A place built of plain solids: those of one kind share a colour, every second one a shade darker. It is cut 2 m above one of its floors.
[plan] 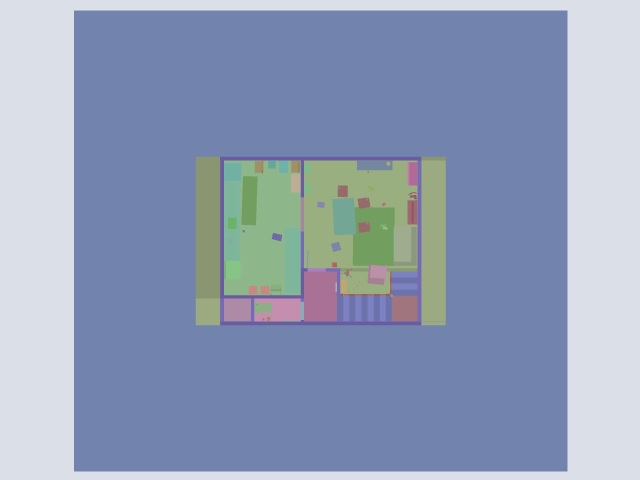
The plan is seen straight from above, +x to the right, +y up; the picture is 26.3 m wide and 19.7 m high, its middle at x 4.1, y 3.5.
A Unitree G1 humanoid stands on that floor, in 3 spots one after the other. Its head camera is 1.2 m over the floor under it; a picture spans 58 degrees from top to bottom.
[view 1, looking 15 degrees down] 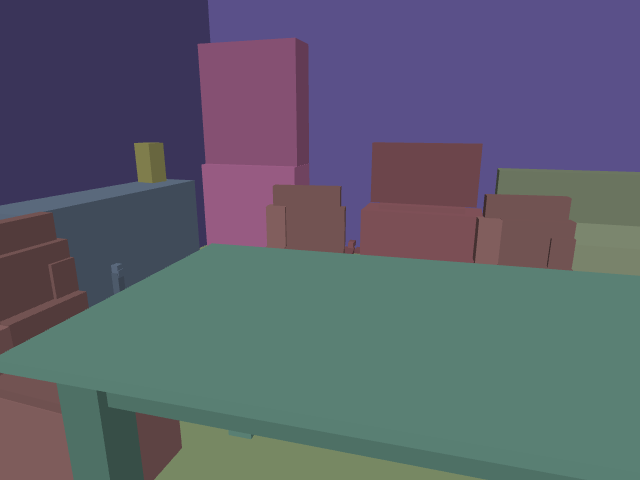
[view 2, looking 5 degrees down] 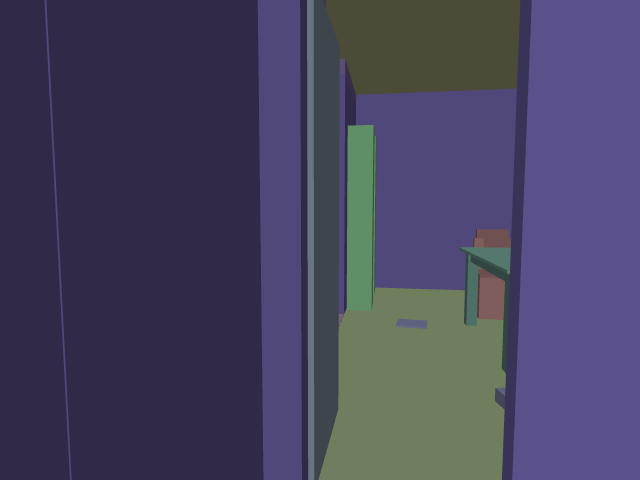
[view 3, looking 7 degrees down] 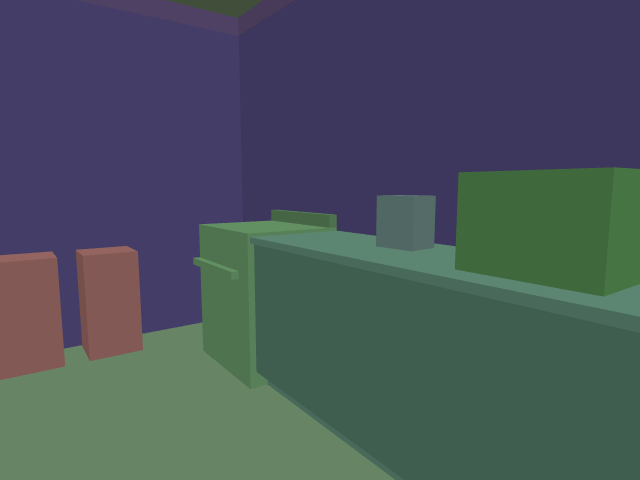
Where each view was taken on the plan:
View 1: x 4.08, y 4.33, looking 18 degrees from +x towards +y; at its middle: chair_bentwood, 2.17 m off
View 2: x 3.90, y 0.69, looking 99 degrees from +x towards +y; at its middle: leaf_living_door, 1.82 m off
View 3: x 1.93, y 4.88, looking -126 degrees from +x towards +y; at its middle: counter_run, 2.34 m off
